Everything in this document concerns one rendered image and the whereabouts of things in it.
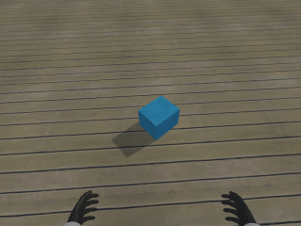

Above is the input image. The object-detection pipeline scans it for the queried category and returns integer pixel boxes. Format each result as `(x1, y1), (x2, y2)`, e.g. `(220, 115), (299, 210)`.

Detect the left robot hand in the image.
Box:
(67, 190), (99, 225)

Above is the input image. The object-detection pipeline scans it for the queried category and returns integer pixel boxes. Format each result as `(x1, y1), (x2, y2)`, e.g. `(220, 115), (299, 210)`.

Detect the carton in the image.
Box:
(138, 95), (180, 140)

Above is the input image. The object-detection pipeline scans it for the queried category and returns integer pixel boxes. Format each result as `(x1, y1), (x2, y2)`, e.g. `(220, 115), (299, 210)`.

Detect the right robot hand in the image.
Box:
(221, 191), (257, 226)

